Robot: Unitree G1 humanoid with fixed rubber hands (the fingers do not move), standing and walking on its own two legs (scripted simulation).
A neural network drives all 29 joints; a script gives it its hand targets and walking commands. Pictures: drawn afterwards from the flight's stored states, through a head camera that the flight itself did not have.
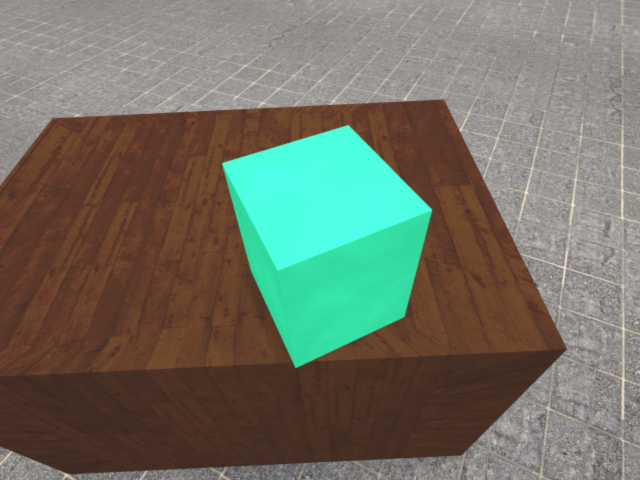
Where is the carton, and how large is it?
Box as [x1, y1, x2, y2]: [222, 125, 431, 367]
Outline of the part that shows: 348,125 222,163 251,271 295,367 404,316 431,212 431,209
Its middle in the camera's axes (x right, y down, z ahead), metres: +0.00 +0.01 +0.60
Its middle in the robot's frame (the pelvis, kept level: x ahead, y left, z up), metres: +0.44 +0.01 +0.02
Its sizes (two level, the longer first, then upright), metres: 0.210 0.200 0.250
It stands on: a pedestal, 0.68 m high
